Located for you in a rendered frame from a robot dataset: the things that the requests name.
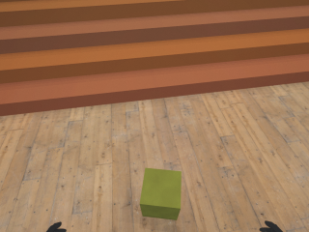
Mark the carton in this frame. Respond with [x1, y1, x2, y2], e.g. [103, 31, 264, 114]
[139, 167, 182, 220]

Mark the right robot hand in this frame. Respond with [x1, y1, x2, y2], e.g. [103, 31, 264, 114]
[259, 220, 283, 232]

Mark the left robot hand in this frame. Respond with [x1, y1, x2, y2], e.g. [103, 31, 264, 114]
[46, 221, 67, 232]

